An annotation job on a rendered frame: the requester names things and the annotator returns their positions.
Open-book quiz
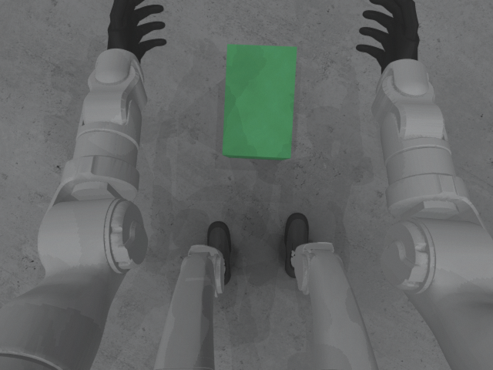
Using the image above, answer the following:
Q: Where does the carton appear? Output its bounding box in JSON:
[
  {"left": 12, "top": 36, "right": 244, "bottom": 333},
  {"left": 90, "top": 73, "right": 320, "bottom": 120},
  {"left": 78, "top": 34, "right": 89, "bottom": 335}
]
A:
[{"left": 223, "top": 44, "right": 297, "bottom": 160}]

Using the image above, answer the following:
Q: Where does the right robot forearm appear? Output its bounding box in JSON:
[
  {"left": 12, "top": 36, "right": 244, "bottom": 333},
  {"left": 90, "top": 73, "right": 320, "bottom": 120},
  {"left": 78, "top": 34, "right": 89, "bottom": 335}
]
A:
[{"left": 371, "top": 59, "right": 493, "bottom": 240}]

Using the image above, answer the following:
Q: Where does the robot left upper arm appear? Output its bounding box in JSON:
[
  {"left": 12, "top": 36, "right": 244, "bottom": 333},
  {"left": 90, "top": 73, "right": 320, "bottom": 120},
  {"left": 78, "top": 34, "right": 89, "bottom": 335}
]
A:
[{"left": 0, "top": 197, "right": 148, "bottom": 370}]

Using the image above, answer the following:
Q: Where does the left robot forearm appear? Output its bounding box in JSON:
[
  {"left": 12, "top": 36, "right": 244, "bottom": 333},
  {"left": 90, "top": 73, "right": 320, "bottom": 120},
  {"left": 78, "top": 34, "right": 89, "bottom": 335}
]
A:
[{"left": 38, "top": 49, "right": 147, "bottom": 267}]

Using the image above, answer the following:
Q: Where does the robot right upper arm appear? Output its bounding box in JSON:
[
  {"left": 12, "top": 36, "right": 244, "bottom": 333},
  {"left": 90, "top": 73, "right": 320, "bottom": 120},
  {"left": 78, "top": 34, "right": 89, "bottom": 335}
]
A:
[{"left": 380, "top": 217, "right": 493, "bottom": 370}]

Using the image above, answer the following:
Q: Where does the robot right thigh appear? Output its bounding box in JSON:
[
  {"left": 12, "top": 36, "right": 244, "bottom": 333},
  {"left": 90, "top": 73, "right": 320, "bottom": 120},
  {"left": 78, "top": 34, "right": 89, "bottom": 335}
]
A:
[{"left": 297, "top": 249, "right": 379, "bottom": 370}]

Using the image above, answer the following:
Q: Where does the robot left thigh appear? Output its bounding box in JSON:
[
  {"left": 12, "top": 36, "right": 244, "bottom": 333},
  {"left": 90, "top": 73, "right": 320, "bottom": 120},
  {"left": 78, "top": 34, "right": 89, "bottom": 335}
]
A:
[{"left": 153, "top": 252, "right": 224, "bottom": 370}]

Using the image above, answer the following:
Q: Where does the robot right hand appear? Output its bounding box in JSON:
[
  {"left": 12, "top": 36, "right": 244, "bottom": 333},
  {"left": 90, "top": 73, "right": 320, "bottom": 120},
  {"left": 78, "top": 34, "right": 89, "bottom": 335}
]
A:
[{"left": 356, "top": 0, "right": 420, "bottom": 74}]

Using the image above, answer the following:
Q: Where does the robot thigh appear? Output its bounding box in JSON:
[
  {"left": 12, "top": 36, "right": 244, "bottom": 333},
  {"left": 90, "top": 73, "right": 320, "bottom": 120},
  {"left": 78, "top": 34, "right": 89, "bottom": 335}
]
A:
[
  {"left": 297, "top": 249, "right": 379, "bottom": 370},
  {"left": 153, "top": 252, "right": 224, "bottom": 370}
]

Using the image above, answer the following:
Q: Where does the robot left hand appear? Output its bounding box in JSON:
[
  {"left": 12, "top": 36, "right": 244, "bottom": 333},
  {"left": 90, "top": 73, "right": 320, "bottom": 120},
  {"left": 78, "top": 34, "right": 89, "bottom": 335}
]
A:
[{"left": 107, "top": 0, "right": 166, "bottom": 63}]

